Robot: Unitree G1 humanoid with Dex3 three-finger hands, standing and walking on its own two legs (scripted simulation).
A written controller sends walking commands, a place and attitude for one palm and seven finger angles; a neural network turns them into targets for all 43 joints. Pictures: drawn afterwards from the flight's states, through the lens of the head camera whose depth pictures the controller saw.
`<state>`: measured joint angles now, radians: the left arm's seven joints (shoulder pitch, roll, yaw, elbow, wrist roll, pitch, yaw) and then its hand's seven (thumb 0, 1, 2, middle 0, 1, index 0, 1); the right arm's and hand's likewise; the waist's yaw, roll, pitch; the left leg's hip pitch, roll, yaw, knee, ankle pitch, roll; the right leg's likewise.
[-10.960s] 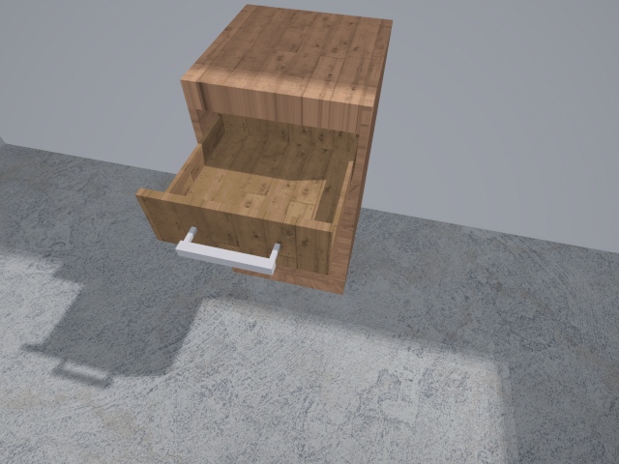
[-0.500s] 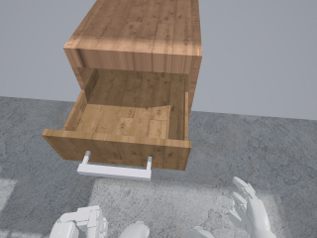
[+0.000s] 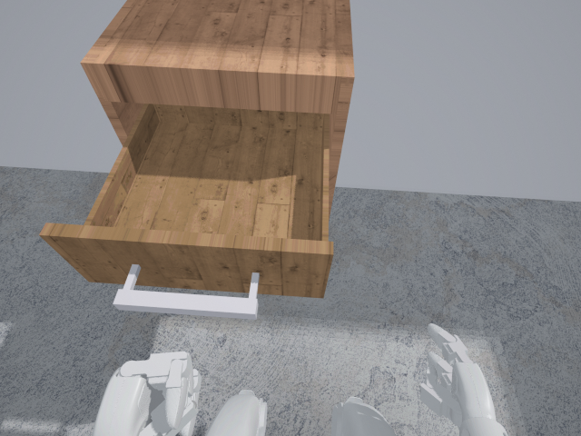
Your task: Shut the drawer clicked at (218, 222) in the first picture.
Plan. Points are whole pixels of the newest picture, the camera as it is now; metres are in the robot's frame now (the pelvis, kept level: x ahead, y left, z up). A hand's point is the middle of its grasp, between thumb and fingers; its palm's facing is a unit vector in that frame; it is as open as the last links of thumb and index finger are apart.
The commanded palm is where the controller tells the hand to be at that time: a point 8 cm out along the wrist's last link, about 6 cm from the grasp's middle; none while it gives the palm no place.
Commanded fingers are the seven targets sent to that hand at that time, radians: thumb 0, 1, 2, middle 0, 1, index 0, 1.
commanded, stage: bring the fist close to the handle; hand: left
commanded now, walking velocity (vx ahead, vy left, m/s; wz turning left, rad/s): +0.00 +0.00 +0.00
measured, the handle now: (190, 290) +0.31 +0.17 +0.00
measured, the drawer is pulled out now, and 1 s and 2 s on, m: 0.28 0.28 0.21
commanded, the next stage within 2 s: push the drawer shut in 0.98 s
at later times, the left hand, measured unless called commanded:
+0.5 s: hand (202, 379) +0.20 +0.12 +0.00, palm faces -0.03 -1.00 +0.00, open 3.2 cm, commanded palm +0.17 +0.18 +0.00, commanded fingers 0.00 0.90 0.90 -1.40 -1.60 -1.40 -1.60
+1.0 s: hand (205, 374) +0.20 +0.12 +0.00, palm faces -0.04 -1.00 +0.02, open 3.2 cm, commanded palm +0.18 +0.18 +0.00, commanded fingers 0.00 0.90 0.90 -1.40 -1.60 -1.40 -1.60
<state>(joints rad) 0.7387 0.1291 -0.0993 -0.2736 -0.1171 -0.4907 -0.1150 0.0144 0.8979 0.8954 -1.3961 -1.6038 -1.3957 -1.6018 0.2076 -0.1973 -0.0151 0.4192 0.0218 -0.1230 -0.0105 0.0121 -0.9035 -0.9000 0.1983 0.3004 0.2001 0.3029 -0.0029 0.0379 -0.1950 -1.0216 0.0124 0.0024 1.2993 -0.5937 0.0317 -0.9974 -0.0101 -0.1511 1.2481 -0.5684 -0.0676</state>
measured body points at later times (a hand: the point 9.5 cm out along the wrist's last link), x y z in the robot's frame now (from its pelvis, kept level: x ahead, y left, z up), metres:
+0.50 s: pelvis +0.00 +0.00 -0.03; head +0.10 +0.01 +0.41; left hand +0.19 +0.18 +0.01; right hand +0.21 -0.22 -0.10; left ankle +0.02 +0.10 -0.62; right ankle +0.02 -0.09 -0.62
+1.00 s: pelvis +0.00 +0.01 -0.03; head +0.11 +0.03 +0.41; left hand +0.20 +0.18 +0.00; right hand +0.21 -0.21 -0.11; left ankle +0.02 +0.10 -0.62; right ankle +0.02 -0.09 -0.62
